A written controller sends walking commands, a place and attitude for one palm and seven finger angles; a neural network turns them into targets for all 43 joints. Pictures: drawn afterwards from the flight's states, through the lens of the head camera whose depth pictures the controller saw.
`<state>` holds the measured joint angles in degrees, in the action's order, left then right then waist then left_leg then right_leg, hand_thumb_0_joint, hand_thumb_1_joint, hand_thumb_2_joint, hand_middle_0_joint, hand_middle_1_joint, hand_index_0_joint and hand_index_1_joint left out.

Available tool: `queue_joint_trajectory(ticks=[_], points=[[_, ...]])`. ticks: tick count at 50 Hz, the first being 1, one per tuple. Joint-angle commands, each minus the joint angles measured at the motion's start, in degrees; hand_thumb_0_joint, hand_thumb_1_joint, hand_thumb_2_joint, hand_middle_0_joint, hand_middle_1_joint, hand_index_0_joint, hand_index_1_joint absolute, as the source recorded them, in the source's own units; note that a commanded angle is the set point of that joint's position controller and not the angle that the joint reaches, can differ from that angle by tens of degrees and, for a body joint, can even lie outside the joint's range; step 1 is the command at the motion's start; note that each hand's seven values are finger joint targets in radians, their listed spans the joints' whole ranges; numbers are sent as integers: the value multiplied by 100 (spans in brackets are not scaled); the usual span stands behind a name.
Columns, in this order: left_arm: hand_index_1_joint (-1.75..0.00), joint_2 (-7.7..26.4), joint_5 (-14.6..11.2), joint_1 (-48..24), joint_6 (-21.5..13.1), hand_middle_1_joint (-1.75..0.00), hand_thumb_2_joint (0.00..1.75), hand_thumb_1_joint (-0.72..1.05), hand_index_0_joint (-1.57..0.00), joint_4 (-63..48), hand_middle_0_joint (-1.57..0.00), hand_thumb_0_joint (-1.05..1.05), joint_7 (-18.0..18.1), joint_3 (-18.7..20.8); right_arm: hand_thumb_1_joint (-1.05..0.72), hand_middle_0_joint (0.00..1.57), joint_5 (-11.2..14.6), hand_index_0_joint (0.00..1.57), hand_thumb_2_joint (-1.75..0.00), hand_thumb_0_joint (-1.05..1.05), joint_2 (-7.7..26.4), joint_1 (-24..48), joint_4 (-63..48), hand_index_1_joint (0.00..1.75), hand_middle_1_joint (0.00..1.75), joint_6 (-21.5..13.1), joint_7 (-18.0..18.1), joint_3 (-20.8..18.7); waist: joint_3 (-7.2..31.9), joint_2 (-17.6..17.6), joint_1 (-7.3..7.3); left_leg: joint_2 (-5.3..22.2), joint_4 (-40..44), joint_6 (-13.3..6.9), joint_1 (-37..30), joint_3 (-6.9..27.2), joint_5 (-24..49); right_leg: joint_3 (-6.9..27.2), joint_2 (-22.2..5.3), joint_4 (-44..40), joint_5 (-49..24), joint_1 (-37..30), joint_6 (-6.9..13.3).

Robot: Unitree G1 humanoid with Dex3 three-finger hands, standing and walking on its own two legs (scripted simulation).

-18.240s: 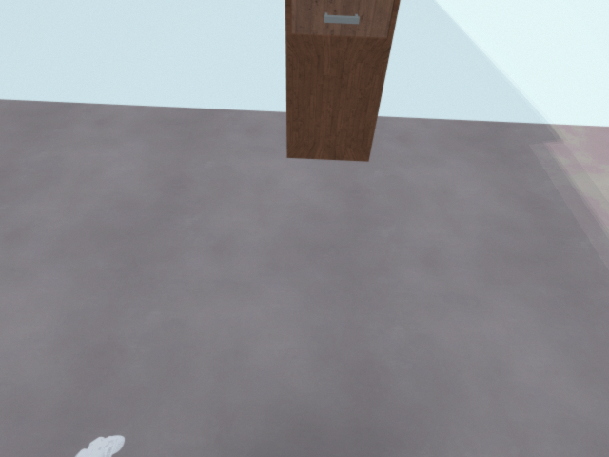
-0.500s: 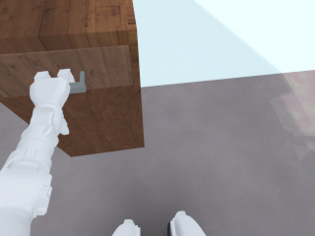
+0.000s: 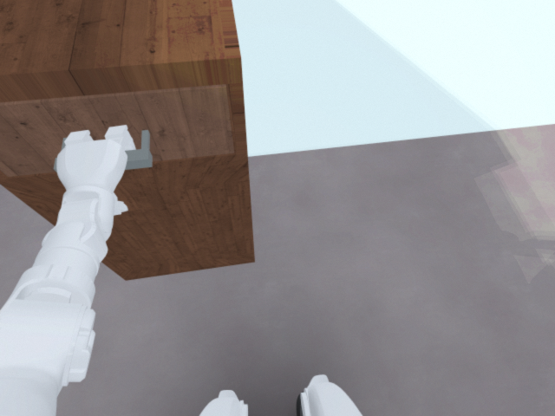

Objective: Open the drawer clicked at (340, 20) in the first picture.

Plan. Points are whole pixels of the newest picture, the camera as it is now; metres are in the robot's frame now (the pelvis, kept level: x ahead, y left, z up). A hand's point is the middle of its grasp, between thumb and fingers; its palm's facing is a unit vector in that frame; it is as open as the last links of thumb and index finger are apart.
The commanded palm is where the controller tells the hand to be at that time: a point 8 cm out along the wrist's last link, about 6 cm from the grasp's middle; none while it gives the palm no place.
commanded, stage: close the thumb around the handle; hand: left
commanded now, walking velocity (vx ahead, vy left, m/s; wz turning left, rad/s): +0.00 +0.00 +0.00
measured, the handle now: (106, 151) +0.52 +0.25 +0.01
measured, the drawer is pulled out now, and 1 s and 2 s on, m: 0.00 0.04 0.06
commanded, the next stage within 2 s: pull the drawer open in 0.36 s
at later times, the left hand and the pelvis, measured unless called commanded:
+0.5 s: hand (110, 184) +0.47 +0.25 -0.01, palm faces -0.07 -0.02 -1.00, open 5.3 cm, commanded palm +0.45 +0.23 +0.05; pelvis +0.00 +0.00 +0.00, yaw +0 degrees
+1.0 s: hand (110, 209) +0.43 +0.24 -0.01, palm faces -0.02 -0.06 -1.00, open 5.4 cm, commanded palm +0.38 +0.23 +0.05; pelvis +0.03 +0.01 +0.02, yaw -1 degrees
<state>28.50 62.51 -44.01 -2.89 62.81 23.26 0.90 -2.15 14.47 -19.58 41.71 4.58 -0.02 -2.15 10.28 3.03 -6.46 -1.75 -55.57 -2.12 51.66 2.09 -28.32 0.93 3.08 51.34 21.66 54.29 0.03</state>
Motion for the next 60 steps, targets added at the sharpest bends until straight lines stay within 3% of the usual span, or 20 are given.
queue_joint_trajectory(ticks=[1,3,8,14,16,19,23,25,28,30,34,37,40,42,44,51,53,56,58,60], points=[[-131,1325,20,-2093,-111,-131,73,51,-37,-1026,-37,0,228,234,-90,20,-10,20,-90,0,985,-823,-229,30,30,-64,94,-371,2365,278,-75,113,518,32,-1540,-35,2964,-251,0,-372,-1989,-1527,210],[-132,1245,61,-2236,-111,-132,78,62,-38,-1000,-38,0,280,177,-90,20,-14,20,-90,0,974,-812,-199,30,30,-77,81,-383,2243,326,-111,119,511,40,-1528,-14,2926,-263,7,-371,-1880,-1378,227],[-135,1222,13,-2255,-68,-135,90,90,-40,-1067,-40,0,373,231,-90,20,-40,20,-90,0,978,-846,-191,30,30,-90,57,-411,2572,370,-94,124,459,64,-1718,-4,3186,-273,7,-320,-2019,-1445,218],[-135,1373,39,-2190,72,-135,90,90,-40,-976,-40,0,352,288,-90,20,-17,20,-90,0,1004,-850,-189,30,30,-49,56,-391,2582,253,-75,117,484,56,-1658,-18,3183,-264,1,-335,-2118,-1589,203],[-135,1194,32,-2281,101,-135,90,90,-40,-966,-40,0,325,118,-90,20,-7,20,-90,0,981,-828,-215,30,30,-60,68,-381,2413,289,-124,106,525,50,-1602,-24,3037,-263,4,-381,-2033,-1553,205],[-135,1434,4,-2300,86,-135,90,90,-40,-961,-40,0,280,280,-90,20,-6,20,-90,0,1012,-844,-214,30,30,-50,80,-363,2542,231,-93,99,525,30,-1578,-29,3000,-236,-4,-360,-2073,-1672,202],[-135,1408,-36,-2292,4,-135,90,90,-40,-1015,-40,0,220,275,-90,20,-11,20,-90,0,988,-820,-220,30,30,-75,104,-371,2573,273,-90,90,521,22,-1594,-51,2993,-218,-14,-369,-2120,-1709,204],[-135,1269,-53,-1944,-58,-135,90,90,-40,-1144,-40,0,215,249,-90,20,-12,20,-90,0,961,-803,-277,30,30,-83,88,-381,2652,395,26,107,546,44,-1743,-59,3185,-226,-2,-368,-2185,-1756,209],[-135,1199,-95,-1520,-126,-135,90,90,-40,-1214,-40,0,195,306,-90,20,-8,20,-90,0,945,-743,-314,30,30,-66,76,-388,2648,271,123,118,562,48,-1724,-68,3365,-223,-1,-364,-2318,-1897,217],[-135,906,-88,-1209,-167,-135,90,90,-40,-1406,-40,0,207,152,-90,20,7,20,-90,0,905,-725,-370,30,30,-69,58,-422,2669,276,160,158,584,57,-1897,-65,3623,-239,6,-396,-2408,-1904,206],[-135,855,-137,-591,-157,-135,90,90,-40,-1874,-40,0,270,248,-90,20,16,20,-90,0,881,-639,-455,30,30,-33,15,-445,2775,374,342,199,656,80,-2107,-87,4082,-244,-4,-424,-2641,-2131,214],[-135,653,-180,-112,-63,-135,90,90,-40,-2193,-40,0,328,183,-90,20,38,20,-90,0,866,-554,-508,30,30,-15,-11,-471,2568,141,348,223,731,54,-2103,-112,4235,-226,-14,-527,-2855,-2307,205],[-135,780,-167,293,40,-135,90,90,-40,-2361,-40,0,383,336,-90,20,55,20,-90,0,873,-447,-540,30,30,39,-9,-466,2444,-9,427,211,817,40,-2003,-142,4221,-179,-37,-550,-3016,-2522,209],[-135,546,-157,541,117,-135,90,90,-40,-2582,-40,0,423,188,-90,20,69,20,-90,0,844,-344,-603,30,30,44,-21,-470,2372,80,428,224,875,50,-2150,-141,4315,-198,-36,-611,-3016,-2530,212],[-135,594,-124,681,196,-135,90,90,-40,-2841,-40,0,472,250,-90,20,67,20,-90,0,844,-282,-620,30,30,56,-21,-469,2423,229,471,261,890,91,-2360,-97,4650,-210,-44,-582,-3064,-2503,219],[-135,229,-191,1464,527,-135,90,90,-40,-3696,-40,0,518,78,-90,20,87,20,-90,0,781,16,-828,30,30,9,-23,-452,2338,207,540,313,979,148,-2740,-41,5053,-244,-50,-680,-3148,-2666,208],[-135,552,-80,-176,524,-135,90,90,-40,-3301,-40,0,560,95,-90,20,61,20,-90,0,857,-93,-562,30,30,20,88,-415,1843,80,119,300,901,162,-2474,18,4482,-301,-48,-641,-2778,-2159,183],[-135,663,87,18,500,-135,90,90,-40,-2940,-40,0,600,242,-90,20,15,20,-90,0,825,-31,-549,30,30,16,109,-401,1993,264,327,252,889,202,-2517,-29,4358,-324,-38,-565,-2520,-2073,234],[-135,664,87,-247,496,-135,90,90,-40,-3006,-40,0,595,201,-90,20,6,20,-90,0,809,-38,-570,30,30,16,114,-407,2216,486,356,243,853,259,-2671,3,4716,-323,-42,-509,-2651,-2102,259],[-135,399,61,-345,510,-135,90,90,-40,-2911,-40,0,570,-8,-90,20,14,20,-90,0,760,-84,-539,30,30,22,110,-429,2369,578,318,265,774,306,-2885,30,5037,-349,-32,-468,-2728,-1994,239]])
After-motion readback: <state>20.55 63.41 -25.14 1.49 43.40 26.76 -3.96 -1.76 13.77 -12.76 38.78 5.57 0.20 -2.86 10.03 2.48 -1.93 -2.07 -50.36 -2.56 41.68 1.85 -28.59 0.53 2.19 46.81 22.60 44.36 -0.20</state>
